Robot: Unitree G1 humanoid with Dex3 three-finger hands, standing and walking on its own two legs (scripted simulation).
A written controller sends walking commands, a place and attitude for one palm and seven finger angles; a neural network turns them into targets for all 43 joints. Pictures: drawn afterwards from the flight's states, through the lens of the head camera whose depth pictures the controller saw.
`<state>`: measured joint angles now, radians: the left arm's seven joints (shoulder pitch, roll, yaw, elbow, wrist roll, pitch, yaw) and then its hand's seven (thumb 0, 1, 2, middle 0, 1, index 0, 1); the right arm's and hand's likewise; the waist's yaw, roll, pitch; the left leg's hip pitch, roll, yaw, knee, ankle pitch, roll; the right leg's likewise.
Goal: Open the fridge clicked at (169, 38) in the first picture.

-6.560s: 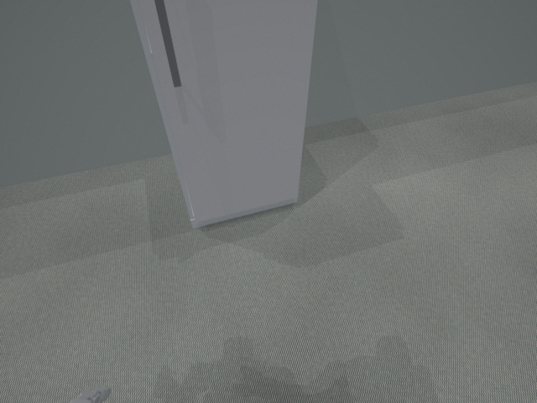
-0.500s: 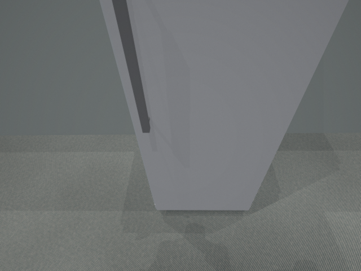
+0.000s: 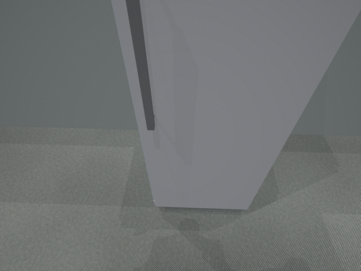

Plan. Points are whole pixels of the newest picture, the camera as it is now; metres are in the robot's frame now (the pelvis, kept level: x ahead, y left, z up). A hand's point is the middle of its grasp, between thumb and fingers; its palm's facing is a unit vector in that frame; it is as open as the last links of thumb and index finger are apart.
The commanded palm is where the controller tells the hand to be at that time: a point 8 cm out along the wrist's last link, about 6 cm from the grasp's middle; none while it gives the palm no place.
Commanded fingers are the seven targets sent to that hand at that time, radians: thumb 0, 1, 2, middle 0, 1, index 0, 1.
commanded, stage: look again from close up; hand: left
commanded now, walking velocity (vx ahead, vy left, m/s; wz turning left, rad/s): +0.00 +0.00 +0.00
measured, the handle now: (142, 54) +0.52 +0.13 +0.22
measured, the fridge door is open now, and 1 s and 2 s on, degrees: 0 0 0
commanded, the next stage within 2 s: raise the hand to about handle height in 0.40 s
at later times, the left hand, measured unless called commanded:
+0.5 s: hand out of the picture +0.02 +0.21 -0.17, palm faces +0.01 -0.97 -0.24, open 7.3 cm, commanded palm +0.09 +0.26 -0.07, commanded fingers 0.00 0.88 0.89 -0.20 -0.31 -0.20 -0.31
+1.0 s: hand out of the picture +0.11 +0.25 -0.02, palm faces +0.23 -0.97 -0.03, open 9.0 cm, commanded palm +0.11 +0.29 +0.00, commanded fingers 0.00 0.29 0.64 -0.24 -0.69 -0.24 -0.69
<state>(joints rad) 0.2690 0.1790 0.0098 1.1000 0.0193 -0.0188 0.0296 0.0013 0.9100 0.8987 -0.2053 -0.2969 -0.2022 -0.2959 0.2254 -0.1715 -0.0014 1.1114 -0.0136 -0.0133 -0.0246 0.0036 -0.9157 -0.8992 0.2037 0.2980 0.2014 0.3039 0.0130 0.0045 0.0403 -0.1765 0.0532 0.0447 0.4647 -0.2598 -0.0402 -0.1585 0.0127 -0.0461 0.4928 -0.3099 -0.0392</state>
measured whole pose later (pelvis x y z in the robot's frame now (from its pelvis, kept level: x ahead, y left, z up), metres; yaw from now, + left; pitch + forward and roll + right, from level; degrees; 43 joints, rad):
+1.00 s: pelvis -0.04 +0.02 -0.06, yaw +3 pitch +7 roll -2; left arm 0.52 0.20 0.23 0.03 -0.30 -0.48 -0.28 0.01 0.52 0.73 -0.24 -0.55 -0.23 -0.54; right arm 0.18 -0.27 -0.06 0.52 0.01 -0.25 -0.05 0.01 -0.91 -0.90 0.20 0.30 0.20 0.30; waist 0.06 -0.02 -0.07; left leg -0.70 0.04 -0.02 1.00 -0.43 -0.01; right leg -0.62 -0.02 -0.10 0.98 -0.48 -0.02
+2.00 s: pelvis -0.03 +0.02 -0.01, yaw +3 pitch -2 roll -1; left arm 0.01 0.42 0.44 0.07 -0.36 0.00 -0.43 -0.01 -0.48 0.31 -0.31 -1.19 -0.30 -1.19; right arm 0.23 -0.25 0.08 0.60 0.07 -0.27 -0.12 0.01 -0.90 -0.90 0.21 0.30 0.21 0.30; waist 0.07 0.05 -0.02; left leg -0.30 0.03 0.00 0.61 -0.28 0.00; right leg -0.22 -0.01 -0.09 0.57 -0.31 -0.01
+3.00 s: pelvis -0.03 +0.02 +0.00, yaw +3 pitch -2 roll -1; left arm -0.24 0.40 0.36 0.27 -0.30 0.08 -0.39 -0.02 -0.50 0.30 -0.31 -1.20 -0.30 -1.20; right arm 0.22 -0.25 0.07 0.62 0.08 -0.23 -0.13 0.01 -0.90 -0.90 0.21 0.30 0.21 0.30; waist 0.04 0.05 0.00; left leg -0.26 0.02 0.01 0.53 -0.24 -0.01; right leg -0.20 -0.01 -0.08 0.51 -0.28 -0.01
